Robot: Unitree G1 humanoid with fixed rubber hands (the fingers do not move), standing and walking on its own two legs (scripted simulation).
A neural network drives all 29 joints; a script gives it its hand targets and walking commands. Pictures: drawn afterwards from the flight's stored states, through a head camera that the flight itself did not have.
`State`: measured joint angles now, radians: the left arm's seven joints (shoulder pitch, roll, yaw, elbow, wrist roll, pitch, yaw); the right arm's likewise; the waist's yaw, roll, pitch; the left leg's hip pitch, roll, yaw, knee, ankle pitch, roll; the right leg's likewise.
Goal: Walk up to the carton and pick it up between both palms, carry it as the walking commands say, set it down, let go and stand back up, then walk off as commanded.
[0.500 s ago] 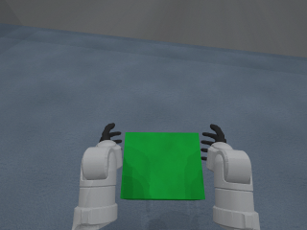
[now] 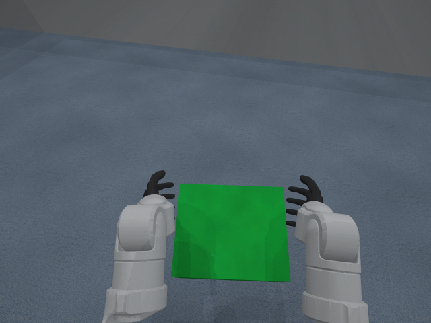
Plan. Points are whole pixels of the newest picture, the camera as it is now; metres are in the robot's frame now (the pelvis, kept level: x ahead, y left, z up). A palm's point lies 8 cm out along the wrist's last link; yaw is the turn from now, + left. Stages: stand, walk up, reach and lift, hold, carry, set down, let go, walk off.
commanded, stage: carry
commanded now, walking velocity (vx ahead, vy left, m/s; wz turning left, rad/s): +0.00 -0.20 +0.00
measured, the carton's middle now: (229, 235) +0.31 +0.00 -0.02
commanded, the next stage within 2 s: none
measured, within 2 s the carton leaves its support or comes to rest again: neither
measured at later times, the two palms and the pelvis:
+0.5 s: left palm (194, 228) +0.27 +0.06 +0.08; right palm (363, 235) +0.26 -0.21 +0.09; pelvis -0.04 -0.07 +0.00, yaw +1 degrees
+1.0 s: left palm (200, 238) +0.24 +0.04 +0.11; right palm (378, 239) +0.25 -0.22 +0.11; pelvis -0.05 -0.09 +0.01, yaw +1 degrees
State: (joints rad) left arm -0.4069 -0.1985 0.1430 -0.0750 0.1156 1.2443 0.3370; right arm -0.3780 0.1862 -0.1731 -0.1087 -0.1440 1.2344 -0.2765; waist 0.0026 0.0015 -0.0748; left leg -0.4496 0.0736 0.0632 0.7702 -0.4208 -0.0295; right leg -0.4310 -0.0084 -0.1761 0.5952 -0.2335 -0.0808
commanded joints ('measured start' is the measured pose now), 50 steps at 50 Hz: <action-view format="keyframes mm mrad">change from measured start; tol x16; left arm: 1 -485 -1016 -610 -32 -439 -5 -503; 50 -626 -1014 -553 60 -419 -1 -523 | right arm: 1 -541 1037 659 -34 474 1 433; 50 -619 1077 595 117 448 4 439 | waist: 1 -9 -132 -364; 4 -8 326 -341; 14 -5 185 -349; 17 8 -286 -331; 24 -7 -142 -389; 27 1 233 -324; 32 -10 -77 -283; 50 0 -27 -258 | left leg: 1 147 8 36 -284 199 30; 4 384 386 -429 -333 736 179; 9 395 278 -181 -255 945 119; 14 297 184 -111 -162 660 28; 17 -5 -10 21 47 -141 -44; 18 -60 -25 18 117 -193 -34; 24 217 17 23 -323 239 19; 27 279 251 -240 -349 484 102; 32 150 35 -21 -204 63 -14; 50 238 45 -37 -323 211 16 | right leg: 1 245 -197 172 -98 352 -39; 5 -116 -45 184 274 -269 91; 13 125 15 40 -133 -52 119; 18 330 -272 356 -140 570 -69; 23 317 -217 215 -42 561 -39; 27 115 -82 155 28 -90 79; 34 160 -242 337 -281 -47 24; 50 166 -166 213 -224 -31 47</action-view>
